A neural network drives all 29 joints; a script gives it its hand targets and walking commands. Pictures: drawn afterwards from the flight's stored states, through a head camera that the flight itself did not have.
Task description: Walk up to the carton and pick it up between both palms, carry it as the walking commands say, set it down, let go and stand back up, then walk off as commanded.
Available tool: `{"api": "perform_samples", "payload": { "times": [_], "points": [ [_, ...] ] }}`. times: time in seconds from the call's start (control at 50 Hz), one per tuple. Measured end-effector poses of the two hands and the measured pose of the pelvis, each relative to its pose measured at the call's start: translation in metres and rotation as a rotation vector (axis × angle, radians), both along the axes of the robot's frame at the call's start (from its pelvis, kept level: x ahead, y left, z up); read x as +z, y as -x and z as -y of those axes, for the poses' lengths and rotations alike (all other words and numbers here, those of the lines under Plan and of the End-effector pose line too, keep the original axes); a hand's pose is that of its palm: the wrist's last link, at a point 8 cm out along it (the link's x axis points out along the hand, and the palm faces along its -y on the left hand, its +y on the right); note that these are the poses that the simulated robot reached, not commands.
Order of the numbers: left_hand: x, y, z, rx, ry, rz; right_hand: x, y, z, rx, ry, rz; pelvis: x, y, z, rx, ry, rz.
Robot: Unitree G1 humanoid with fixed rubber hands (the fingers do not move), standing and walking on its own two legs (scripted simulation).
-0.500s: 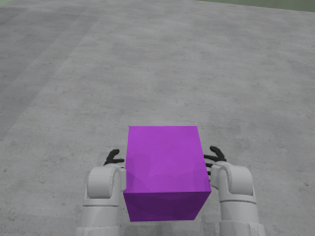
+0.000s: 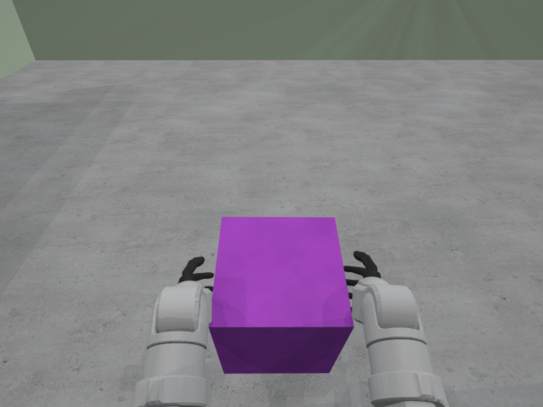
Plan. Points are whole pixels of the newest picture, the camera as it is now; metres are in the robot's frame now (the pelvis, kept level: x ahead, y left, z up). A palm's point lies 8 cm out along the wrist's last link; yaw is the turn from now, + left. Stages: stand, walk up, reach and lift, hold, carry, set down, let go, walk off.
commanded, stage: carry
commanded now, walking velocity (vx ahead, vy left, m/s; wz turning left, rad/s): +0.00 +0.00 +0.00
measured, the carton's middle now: (277, 298) +0.36 -0.01 -0.01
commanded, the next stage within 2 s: none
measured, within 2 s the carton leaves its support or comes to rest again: neither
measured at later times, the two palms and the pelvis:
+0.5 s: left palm out of the picture +0.15 +0.19 +0.08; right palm (345, 345) +0.19 -0.07 +0.11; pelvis -0.12 +0.01 +0.00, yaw +4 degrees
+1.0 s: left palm out of the picture +0.07 +0.15 +0.07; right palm out of the picture +0.09 -0.13 +0.07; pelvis -0.21 +0.00 +0.01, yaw +4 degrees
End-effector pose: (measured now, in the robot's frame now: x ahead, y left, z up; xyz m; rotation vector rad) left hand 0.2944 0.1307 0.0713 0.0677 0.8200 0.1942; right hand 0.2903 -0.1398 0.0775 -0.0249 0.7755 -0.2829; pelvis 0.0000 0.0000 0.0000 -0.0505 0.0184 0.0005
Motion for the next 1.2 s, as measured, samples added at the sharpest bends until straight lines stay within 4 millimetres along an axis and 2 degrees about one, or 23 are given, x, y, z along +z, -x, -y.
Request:
{"api": "perform_samples", "payload": {
  "times": [0.06,0.14,0.28,0.38,0.42,0.46,0.5,0.54,0.66,0.74,0.82,0.96,1.08,1.2],
  "points": [
    [-0.007,0.023,-0.012,0.05,0.018,-0.025,-0.008,0.019,-0.013,0.024,0.007,-0.029,0.002,0.02,-0.004,0.019,0.004,-0.017],
    [-0.016,0.048,-0.027,0.085,0.052,-0.042,-0.005,0.028,-0.029,0.017,-0.014,-0.041,0.006,0.048,-0.01,0.035,0.02,-0.029],
    [-0.003,0.085,-0.051,0.163,0.028,0.014,-0.002,0.048,-0.053,0.114,-0.035,0.009,0.005,0.076,-0.015,0.048,0.039,-0.004],
    [0.003,0.122,-0.059,0.17,0.045,0.023,0.007,0.072,-0.059,0.179,-0.029,0.016,0.012,0.098,-0.011,0.129,0.047,0.015],
    [0.007,0.14,-0.06,0.194,0.068,0.044,0.019,0.085,-0.063,0.194,0.012,0.035,0.011,0.107,-0.008,0.111,0.001,0.02],
    [0.009,0.148,-0.06,0.208,0.072,0.057,0.032,0.094,-0.066,0.201,0.043,0.052,0.009,0.113,-0.009,0.081,-0.025,0.015],
    [0.007,0.145,-0.06,0.17,0.081,0.085,0.034,0.096,-0.065,0.17,0.035,0.085,-0.002,0.118,-0.014,0.074,-0.003,-0.002],
    [0.003,0.144,-0.06,0.14,0.074,0.122,0.026,0.102,-0.063,0.142,0.011,0.125,-0.013,0.127,-0.02,0.11,0.006,-0.014],
    [-0.015,0.178,-0.052,0.085,0.042,0.033,-0.01,0.149,-0.044,0.183,-0.054,0.028,0.0,0.15,-0.019,0.074,-0.029,0.005],
    [-0.009,0.197,-0.035,0.066,0.05,0.042,-0.013,0.174,-0.029,0.131,-0.053,0.032,0.001,0.174,-0.01,0.078,-0.048,-0.008],
    [-0.004,0.205,-0.023,0.042,0.02,0.058,-0.009,0.186,-0.017,0.108,-0.062,0.044,0.004,0.193,-0.004,0.081,-0.052,-0.009],
    [-0.001,0.216,-0.019,0.025,-0.007,0.081,-0.002,0.201,-0.012,0.126,-0.075,0.073,0.006,0.206,0.0,0.077,-0.046,0.007],
    [-0.011,0.232,-0.026,0.035,0.006,0.065,-0.005,0.209,-0.018,0.154,-0.064,0.066,0.008,0.212,-0.001,0.085,-0.04,0.007],
    [-0.026,0.245,-0.031,0.072,0.012,0.032,-0.018,0.212,-0.025,0.177,-0.036,0.039,0.006,0.222,0.002,0.092,-0.034,0.01]
  ]
}}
